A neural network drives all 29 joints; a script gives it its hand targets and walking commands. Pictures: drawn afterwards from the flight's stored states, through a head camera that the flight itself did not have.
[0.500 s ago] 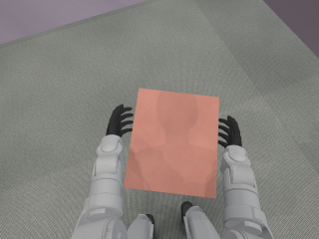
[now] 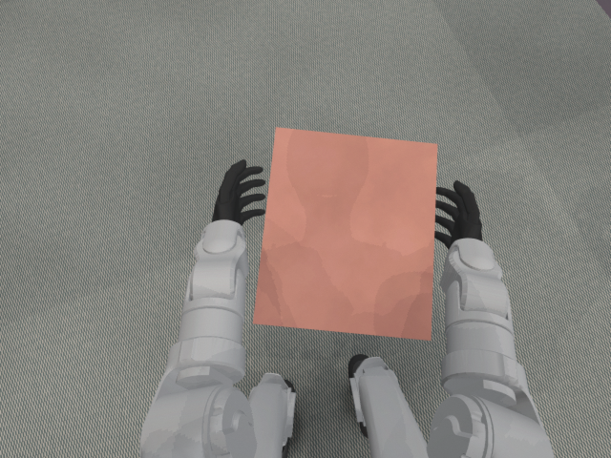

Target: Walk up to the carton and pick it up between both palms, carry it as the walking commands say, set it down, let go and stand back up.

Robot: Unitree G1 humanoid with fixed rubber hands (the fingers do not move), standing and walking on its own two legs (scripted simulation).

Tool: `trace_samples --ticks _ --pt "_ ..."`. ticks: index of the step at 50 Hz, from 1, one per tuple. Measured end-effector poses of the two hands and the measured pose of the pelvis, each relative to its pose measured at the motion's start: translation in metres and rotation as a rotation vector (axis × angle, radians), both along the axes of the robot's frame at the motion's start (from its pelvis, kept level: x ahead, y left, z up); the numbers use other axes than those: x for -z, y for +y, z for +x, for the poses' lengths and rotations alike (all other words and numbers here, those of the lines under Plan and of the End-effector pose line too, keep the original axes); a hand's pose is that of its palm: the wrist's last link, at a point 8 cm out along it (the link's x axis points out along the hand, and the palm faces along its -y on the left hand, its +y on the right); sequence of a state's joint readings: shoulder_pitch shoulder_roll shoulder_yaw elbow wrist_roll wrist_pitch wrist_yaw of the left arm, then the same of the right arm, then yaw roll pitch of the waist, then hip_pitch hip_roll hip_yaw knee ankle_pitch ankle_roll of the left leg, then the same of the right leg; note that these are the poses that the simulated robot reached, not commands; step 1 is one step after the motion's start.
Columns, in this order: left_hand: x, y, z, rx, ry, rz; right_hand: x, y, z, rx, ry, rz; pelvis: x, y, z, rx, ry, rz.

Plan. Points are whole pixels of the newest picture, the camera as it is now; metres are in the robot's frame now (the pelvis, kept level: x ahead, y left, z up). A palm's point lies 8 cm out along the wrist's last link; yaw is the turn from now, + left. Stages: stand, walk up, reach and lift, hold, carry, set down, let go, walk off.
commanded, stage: set down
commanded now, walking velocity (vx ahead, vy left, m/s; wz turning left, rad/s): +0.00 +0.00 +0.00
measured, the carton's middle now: (340, 240) +0.42 -0.05 -0.17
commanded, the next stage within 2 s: none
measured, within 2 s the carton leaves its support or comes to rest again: neither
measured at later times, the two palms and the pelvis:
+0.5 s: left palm (245, 219) +0.46 +0.09 -0.15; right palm (439, 238) +0.41 -0.21 -0.16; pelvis -0.02 +0.00 -0.09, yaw +1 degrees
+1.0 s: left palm (256, 215) +0.49 +0.09 -0.22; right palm (425, 236) +0.44 -0.22 -0.24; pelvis -0.04 -0.01 -0.16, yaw +2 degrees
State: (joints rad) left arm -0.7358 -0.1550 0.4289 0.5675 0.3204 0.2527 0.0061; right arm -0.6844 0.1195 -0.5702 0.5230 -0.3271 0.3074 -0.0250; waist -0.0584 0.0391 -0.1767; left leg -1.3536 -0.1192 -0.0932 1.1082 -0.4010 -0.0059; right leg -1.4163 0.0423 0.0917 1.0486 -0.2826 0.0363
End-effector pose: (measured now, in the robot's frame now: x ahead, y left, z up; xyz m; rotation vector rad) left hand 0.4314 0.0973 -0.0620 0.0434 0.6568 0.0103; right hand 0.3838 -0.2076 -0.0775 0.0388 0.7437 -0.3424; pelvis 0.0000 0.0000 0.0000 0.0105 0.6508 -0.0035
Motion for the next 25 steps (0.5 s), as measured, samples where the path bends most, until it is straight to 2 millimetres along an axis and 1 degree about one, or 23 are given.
trace_samples --ticks 3,7,10,13,19,25 --pt "0.016 -0.002 0.006 -0.016 -0.022 -0.007 0.015 -0.001 0.006 0.01 -0.022 0.002 0.012 0.002 0.002 -0.003 0.047 -0.002" --pt "0.035 -0.008 0.012 -0.024 -0.03 -0.019 0.034 -0.005 0.005 0.026 -0.029 0.008 0.028 0.004 0.004 -0.003 0.097 -0.003" --pt "0.045 -0.012 0.017 -0.02 -0.035 -0.028 0.044 -0.008 0.005 0.045 -0.033 0.002 0.039 0.004 0.004 0.001 0.118 -0.003" --pt "0.052 -0.015 0.022 -0.022 -0.046 -0.029 0.05 -0.008 0.009 0.062 -0.041 -0.009 0.05 0.004 0.002 0.004 0.127 -0.002" --pt "0.065 -0.009 0.029 -0.041 -0.055 0.005 0.066 -0.004 0.023 0.017 -0.044 0.0 0.072 0.001 -0.006 0.002 0.126 0.002" --pt "0.085 -0.005 0.03 -0.045 -0.041 0.018 0.086 -0.001 0.028 -0.004 -0.031 0.002 0.092 -0.003 -0.015 -0.008 0.118 0.001"
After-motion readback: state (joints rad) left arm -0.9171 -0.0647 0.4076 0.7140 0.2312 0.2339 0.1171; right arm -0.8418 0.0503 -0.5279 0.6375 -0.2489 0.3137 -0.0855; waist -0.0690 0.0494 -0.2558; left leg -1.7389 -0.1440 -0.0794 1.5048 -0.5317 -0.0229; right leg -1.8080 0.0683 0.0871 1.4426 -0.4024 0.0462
